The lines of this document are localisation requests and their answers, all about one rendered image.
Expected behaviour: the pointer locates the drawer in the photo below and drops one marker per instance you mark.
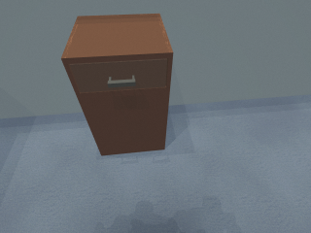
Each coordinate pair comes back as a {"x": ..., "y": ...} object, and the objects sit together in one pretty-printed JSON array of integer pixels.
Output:
[{"x": 94, "y": 76}]

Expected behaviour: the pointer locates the handle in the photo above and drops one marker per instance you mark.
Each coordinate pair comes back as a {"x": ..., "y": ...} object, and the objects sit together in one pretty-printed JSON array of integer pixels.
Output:
[{"x": 121, "y": 83}]

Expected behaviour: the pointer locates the cabinet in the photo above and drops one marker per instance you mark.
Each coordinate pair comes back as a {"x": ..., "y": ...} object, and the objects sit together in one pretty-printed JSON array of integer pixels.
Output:
[{"x": 124, "y": 120}]

